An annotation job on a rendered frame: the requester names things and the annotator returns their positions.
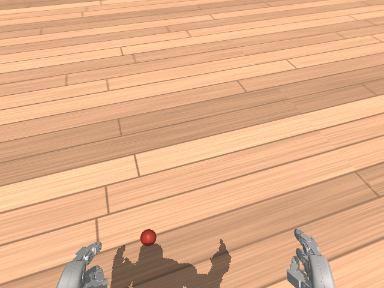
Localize left robot hand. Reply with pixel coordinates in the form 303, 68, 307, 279
56, 242, 108, 288

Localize right robot hand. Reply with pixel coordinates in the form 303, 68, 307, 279
287, 229, 335, 288

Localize ball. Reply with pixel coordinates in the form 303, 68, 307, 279
140, 229, 156, 246

